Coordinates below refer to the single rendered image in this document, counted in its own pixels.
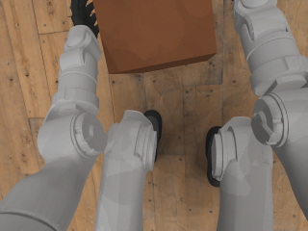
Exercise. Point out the robot left hand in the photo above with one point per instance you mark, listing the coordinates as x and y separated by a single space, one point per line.
81 15

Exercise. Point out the left robot forearm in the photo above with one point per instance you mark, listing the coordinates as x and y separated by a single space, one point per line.
77 81

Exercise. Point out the right robot forearm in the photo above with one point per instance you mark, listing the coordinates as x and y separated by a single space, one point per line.
269 47

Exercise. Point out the carton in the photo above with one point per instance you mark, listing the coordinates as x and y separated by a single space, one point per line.
140 36

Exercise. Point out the right robot thigh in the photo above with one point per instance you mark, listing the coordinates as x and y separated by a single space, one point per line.
246 200

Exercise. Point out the robot left upper arm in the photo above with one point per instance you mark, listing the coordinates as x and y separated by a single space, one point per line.
48 199

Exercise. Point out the robot left foot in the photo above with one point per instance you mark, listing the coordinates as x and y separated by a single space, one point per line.
156 121

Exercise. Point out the robot right upper arm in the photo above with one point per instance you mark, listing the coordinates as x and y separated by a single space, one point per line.
280 120

